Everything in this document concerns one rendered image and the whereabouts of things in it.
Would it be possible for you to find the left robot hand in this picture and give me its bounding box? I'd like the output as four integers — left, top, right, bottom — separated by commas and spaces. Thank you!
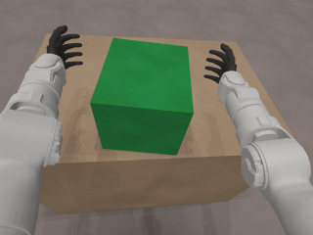
46, 25, 83, 69

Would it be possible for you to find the right robot forearm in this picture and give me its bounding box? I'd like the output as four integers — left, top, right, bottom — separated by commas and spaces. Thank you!
216, 70, 311, 178

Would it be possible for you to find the left robot forearm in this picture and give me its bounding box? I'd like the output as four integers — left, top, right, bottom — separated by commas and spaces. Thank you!
0, 53, 67, 123

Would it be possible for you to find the robot left upper arm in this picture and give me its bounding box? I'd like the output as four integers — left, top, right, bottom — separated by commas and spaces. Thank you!
0, 109, 64, 235

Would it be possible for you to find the pedestal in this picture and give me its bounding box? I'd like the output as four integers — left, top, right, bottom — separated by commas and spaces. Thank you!
33, 33, 295, 214

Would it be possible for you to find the right robot hand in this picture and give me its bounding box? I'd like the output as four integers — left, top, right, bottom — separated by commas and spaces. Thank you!
203, 43, 237, 84

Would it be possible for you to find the robot right upper arm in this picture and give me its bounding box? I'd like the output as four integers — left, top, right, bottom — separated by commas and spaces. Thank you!
241, 138, 313, 235

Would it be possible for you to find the carton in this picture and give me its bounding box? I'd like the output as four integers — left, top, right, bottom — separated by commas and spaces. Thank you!
90, 38, 194, 156

